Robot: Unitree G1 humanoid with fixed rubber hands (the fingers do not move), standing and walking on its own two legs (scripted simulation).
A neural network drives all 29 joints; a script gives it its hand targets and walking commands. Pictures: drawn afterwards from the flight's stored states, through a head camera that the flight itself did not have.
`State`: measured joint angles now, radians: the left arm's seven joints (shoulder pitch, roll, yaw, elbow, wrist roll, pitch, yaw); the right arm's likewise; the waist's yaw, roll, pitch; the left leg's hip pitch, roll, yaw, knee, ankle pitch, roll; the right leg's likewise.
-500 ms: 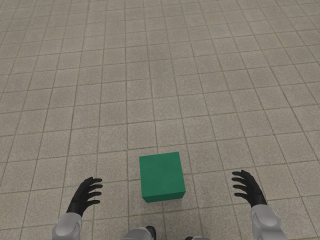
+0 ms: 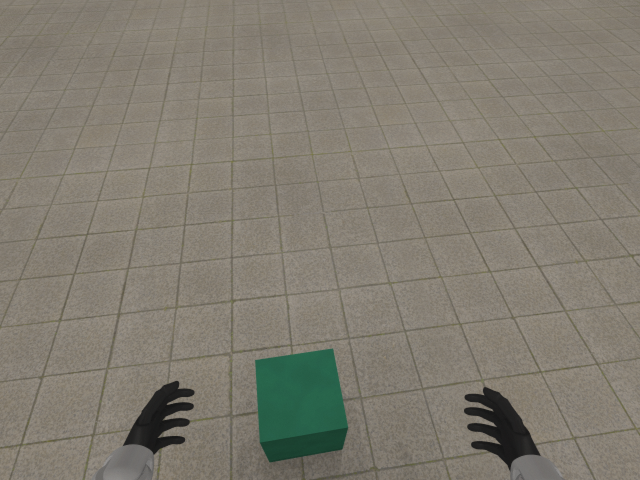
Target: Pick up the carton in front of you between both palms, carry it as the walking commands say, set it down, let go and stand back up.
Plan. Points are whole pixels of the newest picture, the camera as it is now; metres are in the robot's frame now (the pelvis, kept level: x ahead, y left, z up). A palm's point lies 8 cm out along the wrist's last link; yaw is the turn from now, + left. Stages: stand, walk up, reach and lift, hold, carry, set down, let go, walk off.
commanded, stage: let go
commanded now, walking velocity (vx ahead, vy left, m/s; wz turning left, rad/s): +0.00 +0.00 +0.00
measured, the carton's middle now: (300, 406) +0.38 +0.06 -0.65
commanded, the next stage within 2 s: stand in 0.08 s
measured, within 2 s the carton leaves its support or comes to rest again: neither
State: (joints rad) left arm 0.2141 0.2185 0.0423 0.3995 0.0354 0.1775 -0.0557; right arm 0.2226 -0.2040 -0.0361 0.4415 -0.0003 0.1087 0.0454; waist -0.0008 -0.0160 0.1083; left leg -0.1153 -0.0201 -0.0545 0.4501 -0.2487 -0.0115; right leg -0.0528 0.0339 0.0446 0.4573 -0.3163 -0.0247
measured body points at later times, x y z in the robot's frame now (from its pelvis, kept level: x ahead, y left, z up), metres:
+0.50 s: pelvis +0.01 +0.03 +0.00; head +0.02 +0.05 +0.45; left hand +0.15 +0.31 -0.11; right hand +0.14 -0.27 -0.09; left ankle +0.00 +0.13 -0.74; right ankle -0.04 -0.10 -0.74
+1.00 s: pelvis +0.00 +0.03 +0.00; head +0.00 +0.05 +0.45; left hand +0.12 +0.33 -0.11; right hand +0.11 -0.28 -0.10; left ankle +0.00 +0.13 -0.74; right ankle -0.04 -0.10 -0.74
